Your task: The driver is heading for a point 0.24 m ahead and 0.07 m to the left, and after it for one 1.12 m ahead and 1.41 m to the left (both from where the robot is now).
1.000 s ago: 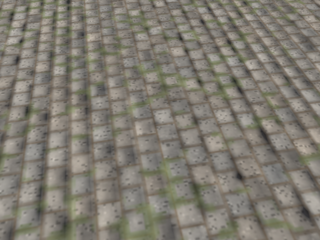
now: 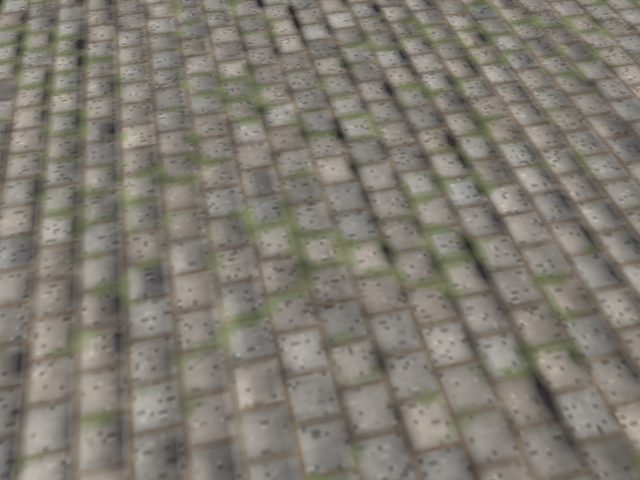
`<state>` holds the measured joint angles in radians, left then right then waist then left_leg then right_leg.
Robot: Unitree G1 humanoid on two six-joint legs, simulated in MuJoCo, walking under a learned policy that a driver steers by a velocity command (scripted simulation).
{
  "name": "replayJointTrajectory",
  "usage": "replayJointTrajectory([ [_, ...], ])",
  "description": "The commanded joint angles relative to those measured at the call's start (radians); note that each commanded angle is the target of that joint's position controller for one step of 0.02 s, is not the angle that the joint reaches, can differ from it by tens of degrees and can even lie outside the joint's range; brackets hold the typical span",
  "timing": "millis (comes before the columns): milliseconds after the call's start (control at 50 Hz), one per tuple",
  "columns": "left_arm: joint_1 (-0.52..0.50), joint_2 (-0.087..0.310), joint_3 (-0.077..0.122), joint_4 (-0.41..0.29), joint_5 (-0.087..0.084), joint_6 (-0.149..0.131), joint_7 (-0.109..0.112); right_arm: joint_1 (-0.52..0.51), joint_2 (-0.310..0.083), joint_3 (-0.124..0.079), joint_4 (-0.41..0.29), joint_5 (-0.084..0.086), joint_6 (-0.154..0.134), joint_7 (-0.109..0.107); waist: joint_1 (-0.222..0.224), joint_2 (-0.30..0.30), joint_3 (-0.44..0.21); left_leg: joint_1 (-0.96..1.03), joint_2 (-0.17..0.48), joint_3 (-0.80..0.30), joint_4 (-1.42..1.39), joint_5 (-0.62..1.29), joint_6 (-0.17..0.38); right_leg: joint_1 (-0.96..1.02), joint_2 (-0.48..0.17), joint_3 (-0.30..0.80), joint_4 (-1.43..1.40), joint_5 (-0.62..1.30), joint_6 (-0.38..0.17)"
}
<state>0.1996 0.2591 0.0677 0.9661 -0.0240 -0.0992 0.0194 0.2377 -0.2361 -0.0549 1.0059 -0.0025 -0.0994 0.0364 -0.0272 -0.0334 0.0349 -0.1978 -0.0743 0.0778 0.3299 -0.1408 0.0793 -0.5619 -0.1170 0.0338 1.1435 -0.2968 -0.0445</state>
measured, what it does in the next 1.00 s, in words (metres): walks ahead, turning left: right foot, then left foot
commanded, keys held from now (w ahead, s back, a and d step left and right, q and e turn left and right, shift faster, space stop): w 0.02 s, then q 0.98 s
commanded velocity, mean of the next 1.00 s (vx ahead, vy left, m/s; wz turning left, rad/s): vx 0.13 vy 0.00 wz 0.45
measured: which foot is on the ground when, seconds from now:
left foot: down 0.00-0.28, up 0.30-0.68, down 0.70-1.00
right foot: up 0.00-0.24, down 0.26-0.70, up 0.72-1.00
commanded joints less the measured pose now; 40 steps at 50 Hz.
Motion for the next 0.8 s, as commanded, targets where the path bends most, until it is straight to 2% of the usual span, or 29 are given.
replayJointTrajectory([
  [20,0.030,0.045,0.012,-0.051,0.013,0.013,0.005,-0.027,-0.127,-0.018,-0.046,-0.001,-0.018,-0.021,0.045,0.077,0.013,-0.026,0.295,-0.246,-0.237,0.099,0.186,-0.086,-0.063,0.026,-0.119,0.117,0.029],
  [40,-0.019,0.052,0.014,-0.071,0.021,0.011,0.005,-0.009,-0.133,-0.017,-0.043,0.000,-0.015,-0.028,0.035,0.068,0.031,-0.029,0.282,-0.228,-0.230,0.195,0.178,-0.098,-0.055,0.016,-0.197,0.176,0.041],
  [80,-0.090,0.033,0.005,-0.096,0.029,0.002,0.000,0.013,-0.136,-0.015,-0.040,0.000,-0.004,-0.037,0.025,0.069,0.033,-0.056,0.224,-0.144,-0.186,0.408,0.138,-0.021,-0.006,-0.020,-0.388,0.293,0.051],
  [120,-0.170,0.024,-0.003,-0.115,0.026,-0.003,-0.009,0.070,-0.157,-0.020,-0.026,0.006,0.007,-0.042,-0.009,0.082,0.013,-0.045,0.195,-0.116,-0.142,0.460,0.112,0.058,0.058,-0.052,-0.512,0.394,0.059],
  [160,-0.216,0.041,-0.002,-0.138,0.019,0.000,-0.013,0.099,-0.174,-0.026,-0.020,0.017,0.021,-0.047,-0.020,0.102,-0.002,0.013,0.211,-0.149,-0.089,0.441,0.100,0.076,0.087,-0.034,-0.580,0.411,0.059],
  [200,-0.212,0.080,0.006,-0.151,0.022,0.001,-0.016,0.095,-0.173,-0.031,-0.026,0.026,0.035,-0.057,0.001,0.118,-0.026,0.083,0.236,-0.208,-0.008,0.410,0.076,0.097,0.090,0.009,-0.644,0.370,0.044],
  [240,-0.115,0.128,0.023,-0.127,0.031,-0.005,-0.014,0.048,-0.172,-0.037,-0.049,0.029,0.045,-0.066,0.059,0.127,-0.075,0.108,0.229,-0.243,0.112,0.401,0.041,0.214,0.093,0.014,-0.707,0.380,0.017],
  [260,-0.028,0.174,0.039,-0.106,0.042,-0.011,-0.007,0.045,-0.149,-0.032,-0.068,0.023,0.046,-0.066,0.090,0.086,-0.142,0.063,0.165,-0.220,0.251,0.346,0.005,0.374,0.054,0.024,-0.732,0.545,-0.012],
  [280,0.064,0.241,0.048,-0.107,0.066,-0.010,0.002,0.082,-0.079,-0.011,-0.105,-0.001,0.045,-0.063,0.087,-0.082,-0.297,-0.132,0.066,-0.165,0.538,-0.058,-0.043,0.674,-0.157,0.183,-0.638,0.956,-0.083],
  [300,0.058,0.246,0.042,-0.123,0.058,0.009,-0.005,0.267,-0.007,0.011,-0.084,0.015,0.046,-0.061,0.032,-0.293,-0.467,-0.354,-0.026,-0.140,0.819,-0.642,-0.083,0.893,-0.388,0.437,-0.630,1.039,-0.253],
  [320,0.021,0.171,0.027,-0.155,0.043,0.024,-0.010,0.266,-0.124,-0.017,-0.071,0.032,0.058,-0.061,0.047,-0.180,-0.478,-0.381,0.039,-0.203,0.924,-0.586,-0.092,0.801,-0.340,0.461,-0.711,0.731,-0.246],
  [340,-0.049,0.126,0.013,-0.174,0.035,0.034,-0.005,0.167,-0.163,-0.034,-0.097,0.042,0.076,-0.067,0.045,-0.109,-0.339,-0.445,0.077,-0.164,0.947,-0.502,-0.102,0.679,-0.286,0.347,-0.750,0.519,-0.202],
  [360,-0.106,0.108,0.005,-0.176,0.034,0.042,0.001,0.123,-0.153,-0.039,-0.107,0.039,0.100,-0.078,0.028,-0.066,-0.240,-0.447,0.113,-0.143,0.929,-0.438,-0.119,0.543,-0.234,0.266,-0.797,0.366,-0.173],
  [380,-0.147,0.103,0.002,-0.178,0.041,0.049,0.004,0.108,-0.152,-0.048,-0.117,0.029,0.124,-0.088,0.011,-0.079,-0.177,-0.413,0.138,-0.141,0.912,-0.386,-0.129,0.417,-0.208,0.208,-0.841,0.244,-0.164],
  [400,-0.170,0.114,0.006,-0.174,0.055,0.052,0.006,0.116,-0.135,-0.050,-0.128,0.024,0.141,-0.091,-0.006,-0.109,-0.142,-0.344,0.141,-0.121,0.907,-0.342,-0.134,0.303,-0.180,0.147,-0.881,0.196,-0.163],
  [420,-0.182,0.113,0.007,-0.172,0.062,0.053,0.008,0.123,-0.119,-0.052,-0.138,0.022,0.149,-0.092,-0.014,-0.118,-0.124,-0.310,0.136,-0.103,0.892,-0.315,-0.134,0.248,-0.166,0.099,-0.907,0.185,-0.170],
  [480,-0.172,0.123,0.013,-0.159,0.057,0.051,0.023,0.088,-0.103,-0.054,-0.178,0.019,0.152,-0.090,-0.009,-0.098,-0.125,-0.313,0.152,-0.091,0.777,-0.263,-0.130,0.270,-0.188,0.037,-0.927,0.219,-0.201],
  [540,-0.181,0.151,0.023,-0.158,0.047,0.062,0.036,0.026,-0.100,-0.049,-0.217,0.016,0.152,-0.074,0.002,-0.082,-0.143,-0.264,0.166,-0.077,0.635,-0.212,-0.121,0.297,-0.208,-0.010,-0.932,0.216,-0.202],
  [580,-0.185,0.170,0.029,-0.159,0.042,0.072,0.037,0.001,-0.109,-0.049,-0.233,0.017,0.153,-0.061,0.006,-0.086,-0.142,-0.213,0.156,-0.050,0.555,-0.199,-0.109,0.304,-0.215,-0.043,-0.930,0.208,-0.191],
  [640,-0.168,0.190,0.037,-0.151,0.024,0.086,0.030,-0.016,-0.127,-0.056,-0.253,0.017,0.158,-0.043,0.007,-0.091,-0.132,-0.157,0.141,-0.020,0.428,-0.207,-0.078,0.348,-0.234,-0.063,-0.896,0.182,-0.164],
  [680,-0.170,0.189,0.039,-0.145,0.007,0.098,0.027,0.036,-0.130,-0.062,-0.240,0.014,0.160,-0.034,-0.028,-0.076,-0.134,-0.047,0.107,0.015,0.246,-0.114,-0.035,0.333,-0.210,-0.106,-0.813,0.143,-0.107],
  [700,-0.124,0.159,0.035,-0.125,0.003,0.105,0.023,0.076,-0.158,-0.075,-0.228,0.007,0.160,-0.038,-0.035,-0.027,-0.125,0.037,0.098,-0.025,0.143,-0.046,0.004,0.276,-0.167,-0.147,-0.713,0.083,-0.042],
  [720,-0.098,0.103,0.024,-0.128,0.022,0.110,0.012,0.100,-0.254,-0.099,-0.237,0.006,0.159,-0.055,-0.012,0.215,-0.091,0.133,0.288,-0.314,0.010,0.182,0.089,0.084,-0.050,-0.258,-0.435,-0.099,0.062],
  [740,-0.167,0.096,0.025,-0.190,0.044,0.102,0.015,0.070,-0.349,-0.108,-0.273,-0.012,0.150,-0.061,-0.002,0.367,-0.054,0.120,0.470,-0.605,-0.024,0.309,0.266,-0.156,0.099,-0.191,-0.207,-0.374,0.127],
  [760,-0.251,0.127,0.034,-0.207,0.042,0.098,0.019,0.058,-0.303,-0.099,-0.283,-0.035,0.122,-0.056,-0.039,0.234,-0.090,0.078,0.438,-0.565,-0.037,0.259,0.281,-0.154,0.098,-0.039,-0.057,-0.351,0.110],
  [780,-0.232,0.134,0.040,-0.205,0.025,0.100,0.021,0.008,-0.287,-0.093,-0.289,-0.029,0.100,-0.057,0.001,0.205,-0.089,0.077,0.386,-0.478,-0.034,0.229,0.226,-0.167,0.090,-0.005,-0.027,-0.248,0.090],
  [800,-0.189,0.141,0.046,-0.177,0.026,0.101,0.030,-0.051,-0.262,-0.089,-0.303,-0.006,0.090,-0.060,0.028,0.161,-0.093,0.078,0.342,-0.420,-0.019,0.195,0.167,-0.162,0.078,0.011,-0.031,-0.170,0.083],
])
